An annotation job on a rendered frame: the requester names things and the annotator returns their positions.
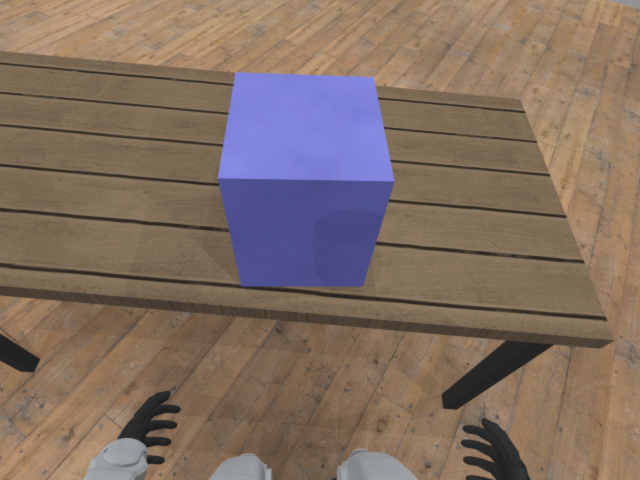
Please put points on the robot left forearm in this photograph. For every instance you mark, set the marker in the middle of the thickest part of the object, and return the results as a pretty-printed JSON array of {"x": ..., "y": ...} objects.
[{"x": 122, "y": 459}]

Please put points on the table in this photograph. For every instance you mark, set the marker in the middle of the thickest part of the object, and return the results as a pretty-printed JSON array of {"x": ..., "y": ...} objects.
[{"x": 109, "y": 195}]

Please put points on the robot right hand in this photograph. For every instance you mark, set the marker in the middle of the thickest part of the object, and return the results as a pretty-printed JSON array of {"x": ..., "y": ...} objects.
[{"x": 507, "y": 466}]

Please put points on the right robot shin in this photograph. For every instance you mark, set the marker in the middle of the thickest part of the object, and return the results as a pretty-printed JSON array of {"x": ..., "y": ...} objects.
[{"x": 357, "y": 451}]

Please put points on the robot left hand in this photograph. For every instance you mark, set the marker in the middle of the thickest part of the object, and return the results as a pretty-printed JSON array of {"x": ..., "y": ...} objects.
[{"x": 140, "y": 424}]

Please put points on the carton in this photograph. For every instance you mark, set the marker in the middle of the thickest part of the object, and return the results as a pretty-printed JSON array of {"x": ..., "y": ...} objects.
[{"x": 305, "y": 178}]

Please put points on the robot right thigh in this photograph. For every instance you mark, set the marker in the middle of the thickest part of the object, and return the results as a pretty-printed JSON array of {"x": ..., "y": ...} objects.
[{"x": 373, "y": 466}]

